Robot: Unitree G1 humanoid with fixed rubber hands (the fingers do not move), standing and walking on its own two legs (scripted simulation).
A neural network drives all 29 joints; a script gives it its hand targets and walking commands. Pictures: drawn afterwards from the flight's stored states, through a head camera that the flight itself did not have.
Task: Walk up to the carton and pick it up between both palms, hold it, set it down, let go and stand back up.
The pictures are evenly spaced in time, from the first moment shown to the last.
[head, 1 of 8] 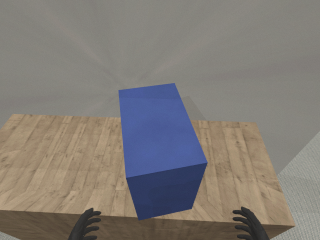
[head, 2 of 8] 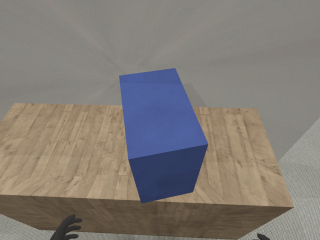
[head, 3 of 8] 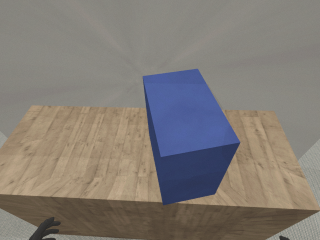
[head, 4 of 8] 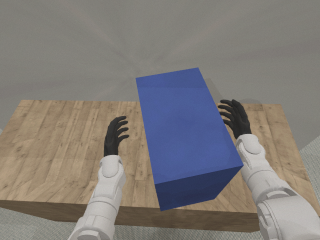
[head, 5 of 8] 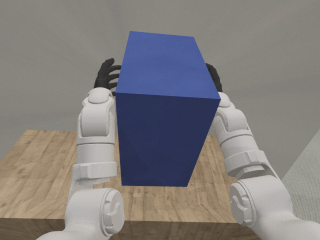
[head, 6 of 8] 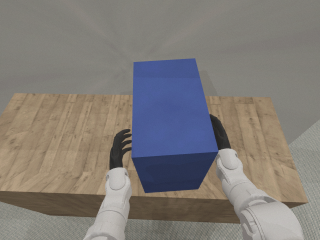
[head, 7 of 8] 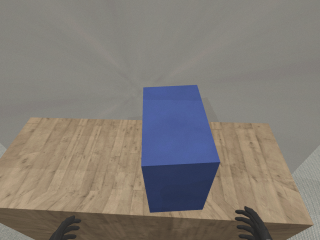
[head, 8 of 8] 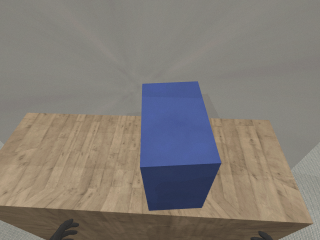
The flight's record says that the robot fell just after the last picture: no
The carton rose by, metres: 0.22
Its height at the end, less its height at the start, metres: +0.00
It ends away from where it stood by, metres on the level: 0.01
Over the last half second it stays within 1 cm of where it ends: yes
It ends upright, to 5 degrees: yes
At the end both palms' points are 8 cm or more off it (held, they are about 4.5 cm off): yes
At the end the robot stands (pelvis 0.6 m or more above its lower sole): yes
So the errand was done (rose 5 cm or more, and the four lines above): yes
